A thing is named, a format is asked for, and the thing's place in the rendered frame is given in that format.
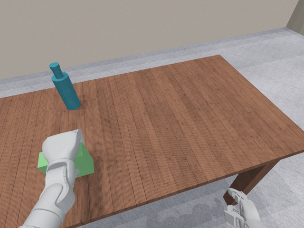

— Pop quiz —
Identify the table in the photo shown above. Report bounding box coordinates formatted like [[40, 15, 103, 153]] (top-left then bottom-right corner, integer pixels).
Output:
[[0, 55, 304, 228]]

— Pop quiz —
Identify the robot right hand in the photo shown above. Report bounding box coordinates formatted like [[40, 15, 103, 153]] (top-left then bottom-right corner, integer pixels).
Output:
[[224, 188, 261, 228]]

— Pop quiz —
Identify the robot left forearm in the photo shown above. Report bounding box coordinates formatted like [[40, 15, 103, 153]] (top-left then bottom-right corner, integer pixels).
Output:
[[18, 159, 76, 228]]

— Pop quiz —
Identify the sponge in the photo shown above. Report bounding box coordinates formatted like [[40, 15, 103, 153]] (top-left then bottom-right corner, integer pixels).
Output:
[[38, 142, 94, 177]]

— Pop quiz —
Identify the robot left hand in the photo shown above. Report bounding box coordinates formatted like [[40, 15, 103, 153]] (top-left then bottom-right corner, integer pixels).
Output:
[[42, 129, 85, 177]]

